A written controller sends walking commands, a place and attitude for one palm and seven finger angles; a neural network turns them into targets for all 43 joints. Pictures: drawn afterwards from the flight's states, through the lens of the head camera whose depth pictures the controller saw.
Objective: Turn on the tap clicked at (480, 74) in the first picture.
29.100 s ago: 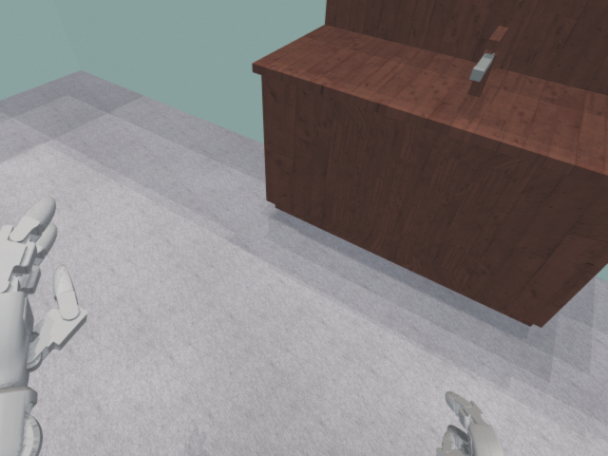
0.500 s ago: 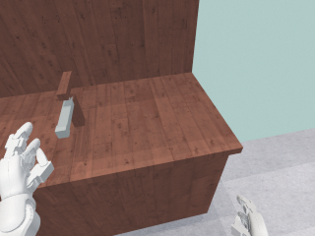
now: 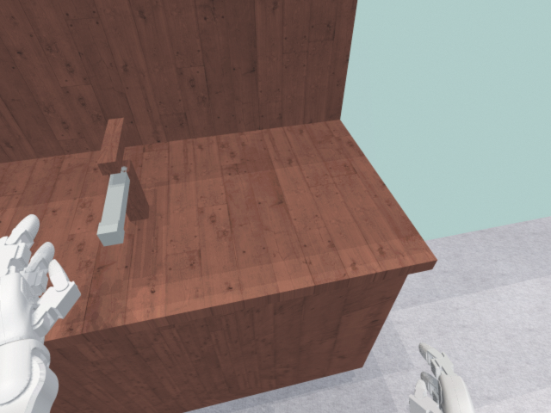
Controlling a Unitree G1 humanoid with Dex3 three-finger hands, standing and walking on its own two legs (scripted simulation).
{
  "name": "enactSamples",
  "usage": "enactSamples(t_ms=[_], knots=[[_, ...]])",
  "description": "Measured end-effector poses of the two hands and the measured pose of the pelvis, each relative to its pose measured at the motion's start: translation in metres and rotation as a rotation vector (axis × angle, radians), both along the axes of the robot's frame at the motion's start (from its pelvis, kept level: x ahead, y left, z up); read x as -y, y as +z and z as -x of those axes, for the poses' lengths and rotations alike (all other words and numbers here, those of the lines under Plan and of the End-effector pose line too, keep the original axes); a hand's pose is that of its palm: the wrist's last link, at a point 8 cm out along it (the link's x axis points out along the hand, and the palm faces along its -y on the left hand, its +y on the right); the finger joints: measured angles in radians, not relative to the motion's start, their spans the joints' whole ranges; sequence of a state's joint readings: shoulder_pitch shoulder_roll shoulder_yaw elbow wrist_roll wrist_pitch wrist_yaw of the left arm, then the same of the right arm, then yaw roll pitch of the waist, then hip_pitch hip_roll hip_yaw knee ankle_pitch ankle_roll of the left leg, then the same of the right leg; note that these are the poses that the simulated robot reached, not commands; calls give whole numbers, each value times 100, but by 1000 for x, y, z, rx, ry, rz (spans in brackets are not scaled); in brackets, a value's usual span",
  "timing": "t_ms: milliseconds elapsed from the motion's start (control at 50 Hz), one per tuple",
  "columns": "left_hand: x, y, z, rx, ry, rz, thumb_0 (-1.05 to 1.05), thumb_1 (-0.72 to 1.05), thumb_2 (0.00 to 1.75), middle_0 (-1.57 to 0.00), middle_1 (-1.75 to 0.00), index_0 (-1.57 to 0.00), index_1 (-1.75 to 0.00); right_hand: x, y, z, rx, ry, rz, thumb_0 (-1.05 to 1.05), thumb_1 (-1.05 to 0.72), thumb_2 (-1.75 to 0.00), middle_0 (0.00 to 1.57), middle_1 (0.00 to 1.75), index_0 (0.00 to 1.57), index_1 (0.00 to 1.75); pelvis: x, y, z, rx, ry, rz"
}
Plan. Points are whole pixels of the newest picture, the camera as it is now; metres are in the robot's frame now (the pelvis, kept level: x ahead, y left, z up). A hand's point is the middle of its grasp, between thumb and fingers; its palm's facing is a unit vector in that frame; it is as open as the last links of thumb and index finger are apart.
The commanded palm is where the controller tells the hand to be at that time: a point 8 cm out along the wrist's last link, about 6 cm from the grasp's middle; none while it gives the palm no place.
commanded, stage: reach beside the lever's end, fingers flat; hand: left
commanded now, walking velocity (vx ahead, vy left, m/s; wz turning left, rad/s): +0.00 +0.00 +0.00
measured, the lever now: (111, 233) +0.32 +0.30 +0.09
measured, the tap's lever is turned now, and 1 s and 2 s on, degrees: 0 0 0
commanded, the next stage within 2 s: push the lever round in 1.40 s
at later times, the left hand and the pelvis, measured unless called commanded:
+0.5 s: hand (75, 266) +0.25 +0.31 +0.11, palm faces +0.55 -0.83 -0.09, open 7.7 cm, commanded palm +0.21 +0.34 +0.11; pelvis -0.01 +0.01 +0.00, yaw +0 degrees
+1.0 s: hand (77, 252) +0.29 +0.33 +0.09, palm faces +0.58 -0.81 -0.11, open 7.8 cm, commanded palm +0.24 +0.36 +0.09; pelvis -0.01 +0.00 -0.01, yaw +0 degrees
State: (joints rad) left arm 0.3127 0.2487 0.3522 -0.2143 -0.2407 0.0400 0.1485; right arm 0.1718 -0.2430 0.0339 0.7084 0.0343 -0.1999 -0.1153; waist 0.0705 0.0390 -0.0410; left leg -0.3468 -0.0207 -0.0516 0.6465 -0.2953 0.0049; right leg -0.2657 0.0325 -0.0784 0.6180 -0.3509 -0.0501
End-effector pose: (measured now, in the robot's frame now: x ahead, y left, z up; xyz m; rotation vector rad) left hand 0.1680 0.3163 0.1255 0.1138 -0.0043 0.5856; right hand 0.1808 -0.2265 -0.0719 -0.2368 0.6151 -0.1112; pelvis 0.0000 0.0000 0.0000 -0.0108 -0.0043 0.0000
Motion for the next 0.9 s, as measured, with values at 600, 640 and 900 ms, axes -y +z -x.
enactSamples(t_ms=[600, 640, 900], knots=[[-27, -17, -48, -9, -6, 23, 1, 90, 90, -16, -19, -17, -19, -4, -13, 35, -93, -33, 21, 2, -91, -90, 21, 29, 20, 30, -12, -2, 14, -29, -3, 11], [-29, -19, -53, -17, -3, 23, 1, 90, 90, -16, -19, -17, -19, -2, -14, 37, -101, -39, 22, 2, -91, -90, 21, 29, 20, 30, -11, -2, 14, -34, -4, 11], [-42, -24, -67, -31, 10, 20, 1, 90, 90, -15, -16, -16, -16, 12, -21, 45, -147, -72, 18, 2, -91, -90, 21, 29, 20, 30, -5, -4, 6, -63, -10, 11]])
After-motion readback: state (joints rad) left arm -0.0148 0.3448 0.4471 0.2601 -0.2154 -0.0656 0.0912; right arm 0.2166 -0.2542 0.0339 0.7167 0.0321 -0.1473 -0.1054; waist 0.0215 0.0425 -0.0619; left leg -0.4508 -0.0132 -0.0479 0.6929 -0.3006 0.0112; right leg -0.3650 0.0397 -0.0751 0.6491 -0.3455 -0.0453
